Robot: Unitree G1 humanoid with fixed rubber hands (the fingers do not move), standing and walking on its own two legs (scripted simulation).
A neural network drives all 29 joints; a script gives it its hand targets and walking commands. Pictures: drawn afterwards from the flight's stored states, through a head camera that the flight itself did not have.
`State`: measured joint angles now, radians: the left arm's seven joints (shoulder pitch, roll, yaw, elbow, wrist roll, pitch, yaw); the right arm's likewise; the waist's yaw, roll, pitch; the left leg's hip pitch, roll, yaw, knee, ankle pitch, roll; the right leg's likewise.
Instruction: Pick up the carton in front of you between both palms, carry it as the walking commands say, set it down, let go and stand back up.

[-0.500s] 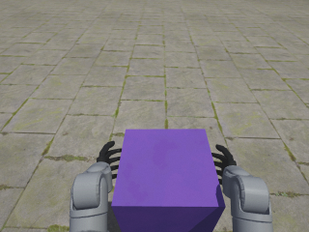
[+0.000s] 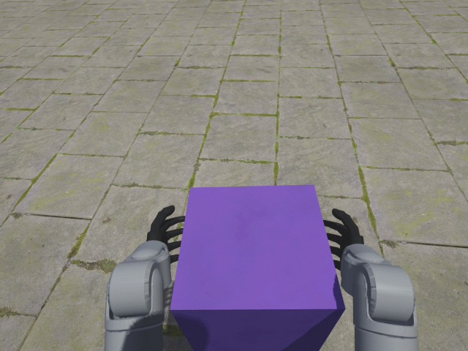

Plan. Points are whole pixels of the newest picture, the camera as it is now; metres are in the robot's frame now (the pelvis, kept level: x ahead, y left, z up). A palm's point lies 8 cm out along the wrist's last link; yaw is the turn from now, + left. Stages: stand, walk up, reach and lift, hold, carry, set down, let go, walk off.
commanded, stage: carry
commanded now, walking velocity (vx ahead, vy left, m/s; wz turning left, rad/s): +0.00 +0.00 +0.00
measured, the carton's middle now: (253, 275) +0.26 +0.00 -0.01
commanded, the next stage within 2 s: hold in 1.92 s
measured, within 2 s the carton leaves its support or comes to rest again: neither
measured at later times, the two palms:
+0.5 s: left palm (177, 168) +0.44 +0.15 +0.08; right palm (330, 176) +0.42 -0.14 +0.07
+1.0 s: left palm (187, 196) +0.40 +0.13 +0.04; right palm (341, 207) +0.38 -0.16 +0.03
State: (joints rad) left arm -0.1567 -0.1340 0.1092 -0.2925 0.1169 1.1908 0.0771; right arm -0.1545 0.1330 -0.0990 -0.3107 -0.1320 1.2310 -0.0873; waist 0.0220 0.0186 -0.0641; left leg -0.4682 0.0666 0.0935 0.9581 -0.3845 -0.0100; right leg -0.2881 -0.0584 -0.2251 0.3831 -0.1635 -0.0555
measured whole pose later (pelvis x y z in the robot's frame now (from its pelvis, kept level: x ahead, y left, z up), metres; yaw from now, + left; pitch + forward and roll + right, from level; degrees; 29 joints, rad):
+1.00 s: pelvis +0.13 +0.00 -0.02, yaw -4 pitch +1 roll +1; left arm -0.11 -0.13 0.10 -0.07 0.19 0.94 0.03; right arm -0.10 0.13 -0.08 -0.07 -0.19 0.96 -0.05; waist 0.00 -0.01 -0.11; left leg -0.37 0.08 0.18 0.57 -0.21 0.01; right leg -0.12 -0.07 -0.18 0.55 -0.45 0.00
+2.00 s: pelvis +0.09 +0.00 -0.01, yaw -8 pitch -3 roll +1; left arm -0.18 -0.14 0.17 0.12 0.24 0.72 0.03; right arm -0.21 0.14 -0.14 0.21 -0.25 0.69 -0.02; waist 0.02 -0.03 0.01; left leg -0.29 0.05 0.03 0.43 -0.09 -0.01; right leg -0.11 -0.01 -0.10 0.52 -0.36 -0.04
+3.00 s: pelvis +0.08 +0.06 -0.03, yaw -17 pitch +6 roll +0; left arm -0.57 -0.21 0.50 0.52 0.45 0.42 -0.02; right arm -0.57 0.18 -0.51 0.62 -0.47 0.38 0.04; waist 0.04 -0.06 0.08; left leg -0.56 -0.03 -0.06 0.61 -0.16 -0.01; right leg -0.44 0.03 0.13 0.67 -0.35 0.03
